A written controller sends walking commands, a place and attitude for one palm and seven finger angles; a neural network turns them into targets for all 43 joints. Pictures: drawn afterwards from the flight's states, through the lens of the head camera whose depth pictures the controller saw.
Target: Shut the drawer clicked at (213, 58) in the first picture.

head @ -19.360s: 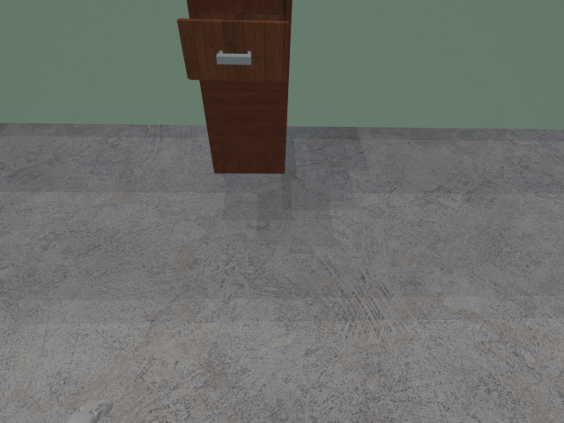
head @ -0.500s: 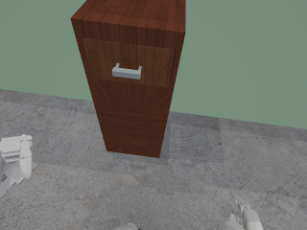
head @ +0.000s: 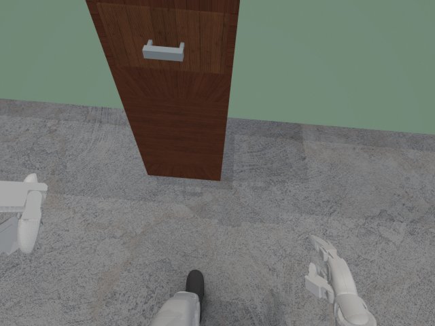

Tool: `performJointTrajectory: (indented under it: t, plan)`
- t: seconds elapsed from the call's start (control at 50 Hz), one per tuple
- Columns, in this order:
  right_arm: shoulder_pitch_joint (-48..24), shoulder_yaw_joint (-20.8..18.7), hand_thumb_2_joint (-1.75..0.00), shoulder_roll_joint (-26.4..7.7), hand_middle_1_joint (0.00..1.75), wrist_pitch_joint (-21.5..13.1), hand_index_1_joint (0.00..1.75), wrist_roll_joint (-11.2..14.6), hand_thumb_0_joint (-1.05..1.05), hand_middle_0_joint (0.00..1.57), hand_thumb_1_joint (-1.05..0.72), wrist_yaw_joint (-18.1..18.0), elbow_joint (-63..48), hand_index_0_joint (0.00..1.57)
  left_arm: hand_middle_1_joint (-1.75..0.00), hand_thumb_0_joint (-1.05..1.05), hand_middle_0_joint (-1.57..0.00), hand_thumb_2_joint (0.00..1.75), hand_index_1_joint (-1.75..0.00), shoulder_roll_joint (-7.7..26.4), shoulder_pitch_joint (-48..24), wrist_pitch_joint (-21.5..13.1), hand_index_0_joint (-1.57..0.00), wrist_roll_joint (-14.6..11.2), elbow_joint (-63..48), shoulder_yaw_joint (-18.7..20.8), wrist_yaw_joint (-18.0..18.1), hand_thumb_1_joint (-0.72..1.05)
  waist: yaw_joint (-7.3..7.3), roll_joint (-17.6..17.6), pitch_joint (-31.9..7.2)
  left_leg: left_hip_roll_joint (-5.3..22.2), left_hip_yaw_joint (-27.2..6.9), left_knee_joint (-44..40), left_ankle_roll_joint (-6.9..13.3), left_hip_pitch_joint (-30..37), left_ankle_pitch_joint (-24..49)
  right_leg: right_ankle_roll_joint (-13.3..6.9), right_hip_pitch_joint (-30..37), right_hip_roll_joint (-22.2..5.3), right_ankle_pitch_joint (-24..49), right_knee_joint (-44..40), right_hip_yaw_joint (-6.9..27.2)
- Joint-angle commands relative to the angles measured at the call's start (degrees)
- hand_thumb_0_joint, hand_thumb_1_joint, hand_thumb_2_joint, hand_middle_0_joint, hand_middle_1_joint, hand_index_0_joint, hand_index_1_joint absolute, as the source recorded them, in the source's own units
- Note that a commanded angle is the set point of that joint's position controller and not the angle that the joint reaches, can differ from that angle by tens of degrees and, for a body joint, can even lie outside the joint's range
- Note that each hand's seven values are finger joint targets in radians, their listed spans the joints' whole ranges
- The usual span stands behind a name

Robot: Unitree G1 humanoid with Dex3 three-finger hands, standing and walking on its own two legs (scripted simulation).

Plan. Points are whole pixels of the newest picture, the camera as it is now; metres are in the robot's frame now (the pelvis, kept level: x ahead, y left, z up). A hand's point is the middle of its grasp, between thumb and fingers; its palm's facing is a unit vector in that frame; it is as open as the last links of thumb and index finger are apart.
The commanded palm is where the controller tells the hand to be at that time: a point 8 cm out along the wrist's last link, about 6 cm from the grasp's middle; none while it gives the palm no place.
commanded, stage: stop stepping back and stand still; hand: left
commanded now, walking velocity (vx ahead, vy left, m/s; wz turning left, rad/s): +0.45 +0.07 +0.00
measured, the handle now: (164, 48) +0.77 +0.18 +0.02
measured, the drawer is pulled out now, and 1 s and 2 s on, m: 0.00 0.00 0.00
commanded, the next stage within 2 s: let the arm hang, fingers relaxed in 0.90 s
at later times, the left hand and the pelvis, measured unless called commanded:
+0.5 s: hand out of the picture +0.10 +0.25 +0.20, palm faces +0.36 -0.79 -0.49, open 3.3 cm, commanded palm +0.03 +0.30 +0.19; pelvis -0.08 +0.01 +0.01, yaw +3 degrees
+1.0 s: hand out of the picture +0.09 +0.26 +0.20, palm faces +0.36 -0.75 -0.56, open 3.3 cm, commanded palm none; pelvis -0.08 +0.02 +0.00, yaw +3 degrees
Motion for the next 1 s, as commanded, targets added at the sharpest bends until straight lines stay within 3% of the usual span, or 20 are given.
performJointTrajectory:
  t: [0.0, 0.08, 0.14, 0.22, 0.28, 0.34, 0.4, 0.44, 0.48, 0.54, 0.6, 0.66, 0.7, 0.72, 0.76, 0.84, 0.9, 0.94, 0.96, 0.98]
  plan:
    - [-1.1, -4.9, -0.90, -7.5, 0.30, 0.2, 0.30, 2.8, 0.00, 0.20, -0.90, -1.6, -6.6, 0.20, -1.60, 0.00, -1.40, 0.90, -1.60, 2.8, 7.4, -1.9, -1.40, -2.3, -1.1, 10.6, 3.2, 0.90, 1.84, -15.8, -9.1, -3.2, -4.7, 41.1, -4.5, 8.8, -26.6, -2.6, -20.3, -25.6, 14.8, -14.6, 13.9]
    - [-1.5, -2.9, -0.90, -6.7, 0.30, 0.1, 0.30, 2.1, 0.00, 0.20, -0.90, -3.8, -5.6, 0.20, -1.60, 0.00, -1.40, 0.90, -1.60, -2.4, -2.6, 3.1, -1.40, 0.9, 7.5, 2.2, 4.2, 0.90, -0.41, -1.9, -3.8, 0.0, -0.8, 20.7, -3.1, 13.2, -20.4, -2.2, -16.4, -18.6, 18.2, -8.5, 7.5]
    - [1.5, -3.3, -0.90, -9.1, 0.30, -2.7, 0.30, 2.1, 0.00, 0.20, -0.90, -5.0, -3.0, 0.20, -1.60, 0.00, -1.40, 0.90, -1.60, -6.0, -11.0, 3.6, -1.40, 2.9, 10.9, -5.1, 5.3, 0.90, 0.19, -6.5, -0.8, -0.6, 0.2, 8.4, -0.4, 19.9, -19.0, 3.5, -15.6, -17.1, 13.0, -9.3, 8.9]
    - [2.4, -3.5, -0.90, -9.8, 0.30, -4.2, 0.30, 1.7, 0.00, 0.20, -0.90, -5.4, -5.1, 0.20, -1.60, 0.00, -1.40, 0.90, -1.60, -1.1, -14.7, 1.7, -1.40, 4.6, 1.8, -3.4, 5.6, 0.90, 1.47, -10.9, -6.1, 2.0, -1.2, 6.3, 2.1, 23.2, -4.7, 8.6, -5.9, -13.6, 39.0, -2.8, 8.2]
    - [3.6, -2.4, -0.90, -8.4, 0.30, -5.2, 0.30, 1.6, 0.00, 0.20, -0.90, -4.0, -6.2, 0.20, -1.60, 0.00, -1.40, 0.90, -1.60, -0.2, -12.3, -0.1, -1.40, 4.6, -7.9, -1.3, 5.4, 0.90, 1.57, 6.1, -12.3, 4.9, -9.3, 1.4, 3.3, 27.7, 4.4, 6.1, -7.6, -8.3, 17.0, 6.8, 1.8]
    - [3.0, -2.6, -0.90, -7.7, 0.30, -6.5, 0.30, 0.8, 0.00, 0.20, -0.90, -3.3, -5.8, 0.20, -1.60, 0.00, -1.40, 0.90, -1.60, -0.5, -6.3, 0.2, -1.40, 4.1, -7.6, 0.9, 5.8, 0.90, 1.55, 11.0, -9.1, 10.1, -17.1, -9.2, 4.5, 16.8, -26.7, 4.1, -5.2, -7.0, -2.3, 10.3, 2.0]
    - [2.4, -2.8, -0.90, -7.5, 0.30, -5.3, 0.30, 0.9, 0.00, 0.20, -0.90, -3.2, -6.5, 0.20, -1.60, 0.00, -1.40, 0.90, -1.60, -2.0, -0.8, 0.9, -1.40, 3.7, -1.9, 3.0, 5.9, 0.90, 1.62, 13.6, -6.9, 7.7, -11.3, -11.0, 1.6, 2.5, -47.3, 1.7, 4.4, -5.0, -4.5, 5.0, -2.5]
    - [2.9, -3.5, -0.90, -7.4, 0.30, -4.0, 0.30, 1.1, 0.00, 0.20, -0.90, -3.1, -6.9, 0.20, -1.60, 0.00, -1.40, 0.90, -1.60, -3.8, 3.1, 1.4, -1.40, 3.2, 1.8, 1.9, 5.4, 0.90, 1.93, 4.9, -7.2, 2.7, -5.8, 0.3, -1.0, -0.4, -45.5, -0.3, 5.2, -6.1, -9.3, -2.0, 0.8]
    - [3.9, -4.5, -0.90, -6.9, 0.30, -2.1, 0.30, 1.5, 0.00, 0.20, -0.90, -3.1, -6.5, 0.20, -1.60, 0.00, -1.40, 0.90, -1.60, -2.9, 0.7, 1.8, -1.40, 2.8, 2.4, 1.7, 5.2, 0.90, 1.33, -19.8, -4.2, -3.5, 0.7, 35.8, -3.2, -3.2, -31.0, -9.3, -7.2, -24.0, -27.1, -19.5, 29.8]
    - [4.9, -3.8, -0.90, -7.6, 0.30, -3.2, 0.30, 0.9, 0.00, 0.20, -0.90, -3.1, -4.1, 0.20, -1.60, 0.00, -1.40, 0.90, -1.60, -3.8, -6.3, 0.8, -1.40, 2.8, 2.4, 0.3, 5.3, 0.90, -0.30, -11.8, -5.4, 1.1, -3.3, 42.8, -2.5, -8.0, -27.0, -10.6, -2.0, -25.9, -0.2, -13.4, 23.3]
    - [2.9, -2.8, -0.90, -6.1, 0.30, -3.2, 0.30, 0.7, 0.00, 0.20, -0.90, -4.0, -3.7, 0.20, -1.60, 0.00, -1.40, 0.90, -1.60, -5.8, -11.0, 1.4, -1.40, 4.3, 4.8, -3.9, 5.6, 0.90, -0.50, -10.0, -2.8, 2.2, 1.5, 25.1, -1.4, 12.2, -25.5, -6.2, -19.7, -20.7, -16.7, -13.4, 10.3]
    - [3.2, -2.8, -0.90, -7.4, 0.30, -5.6, 0.30, 0.2, 0.00, 0.20, -0.90, -5.7, -3.3, 0.20, -1.60, 0.00, -1.40, 0.90, -1.60, -5.1, -16.0, 0.9, -1.40, 4.6, 0.0, -5.2, 6.3, 0.90, -0.29, -2.2, -3.5, -0.5, 4.5, 9.0, -1.1, 25.6, -24.9, -3.2, -21.4, -15.3, -14.1, -3.0, 4.4]
    - [4.9, -2.9, -0.90, -9.3, 0.30, -7.0, 0.30, 0.4, 0.00, 0.20, -0.90, -5.3, -4.7, 0.20, -1.60, 0.00, -1.40, 0.90, -1.60, -3.9, -17.1, -0.6, -1.40, 4.7, -9.1, -3.3, 7.0, 0.90, -0.49, 20.9, -6.0, 15.2, -24.1, -6.3, 5.4, 32.1, -33.0, 2.4, -29.0, -7.1, -10.0, 20.8, -1.4]
    - [5.7, -2.5, -0.90, -7.7, 0.30, -7.4, 0.30, 0.1, 0.00, 0.20, -0.90, -5.1, -5.1, 0.20, -1.60, 0.00, -1.40, 0.90, -1.60, -1.6, -16.3, -1.3, -1.40, 5.3, -10.5, -1.9, 7.2, 0.90, -0.63, 17.5, -5.4, 20.2, -32.0, -9.2, 9.2, 30.1, -27.5, 2.7, -30.3, -6.8, -11.0, 31.2, 1.3]
    - [5.2, -3.2, -0.90, -6.8, 0.30, -8.2, 0.30, 0.2, 0.00, 0.20, -0.90, -3.5, -3.8, 0.20, -1.60, 0.00, -1.40, 0.90, -1.60, 0.1, -10.4, -1.3, -1.40, 4.3, -8.8, 2.0, 6.5, 0.90, 0.60, 8.5, -7.9, 18.1, -25.3, -7.7, 8.9, 23.7, -23.7, 3.2, -24.8, -9.6, -7.0, 33.2, 4.3]
    - [4.3, -2.9, -0.90, -6.3, 0.30, -7.8, 0.30, 0.8, 0.00, 0.20, -0.90, -1.7, -4.4, 0.20, -1.60, 0.00, -1.40, 0.90, -1.60, -1.2, 1.5, -0.4, -1.40, 3.6, -9.4, 3.8, 6.2, 0.90, 1.37, 12.9, -9.4, 12.7, -8.1, -1.8, 4.0, 14.4, -16.6, 3.9, -8.8, -9.0, 0.8, 14.7, -0.7]
    - [3.9, -3.1, -0.90, -6.6, 0.30, -6.0, 0.30, 1.1, 0.00, 0.20, -0.90, -1.7, -5.1, 0.20, -1.60, 0.00, -1.40, 0.90, -1.60, -1.9, 2.9, 0.2, -1.40, 3.6, -2.2, 4.3, 6.1, 0.90, 1.30, 2.0, -8.2, 6.9, -0.8, 7.2, 0.1, 3.4, -31.1, 2.9, 3.3, -8.5, 3.0, 1.1, 1.0]
    - [3.4, -3.5, -0.90, -6.3, 0.30, -4.7, 0.30, 1.2, 0.00, 0.20, -0.90, -2.2, -5.6, 0.20, -1.60, 0.00, -1.40, 0.90, -1.60, -1.1, 1.1, 1.4, -1.40, 2.9, 1.4, 4.3, 6.2, 0.90, 0.40, -16.7, -5.0, -0.9, 2.0, 26.0, -2.8, 1.4, -32.8, -4.0, -5.8, -22.3, -6.6, -14.2, 25.8]
    - [4.2, -3.6, -0.90, -6.3, 0.30, -4.5, 0.30, 1.0, 0.00, 0.20, -0.90, -2.2, -4.4, 0.20, -1.60, 0.00, -1.40, 0.90, -1.60, -1.1, -2.0, 1.5, -1.40, 2.9, 2.6, 4.3, 6.3, 0.90, 0.66, -16.0, -5.4, -0.4, 0.4, 32.2, -2.8, 2.0, -32.3, -6.3, -6.8, -25.7, -5.5, -15.7, 27.8]
    - [2.6, -5.3, -0.90, -11.5, 0.30, -5.1, 0.30, 0.5, 0.00, 0.20, -0.90, 2.7, 6.5, 0.20, -1.60, 0.00, -1.40, 0.90, -1.60, -10.9, -10.7, 10.8, -1.40, 10.2, 44.0, -18.4, -1.3, 0.90, -1.37, -10.9, -5.0, 5.0, -1.5, 39.3, -2.6, -2.8, -36.1, -5.9, -10.8, -31.4, 27.3, -3.7, 13.7]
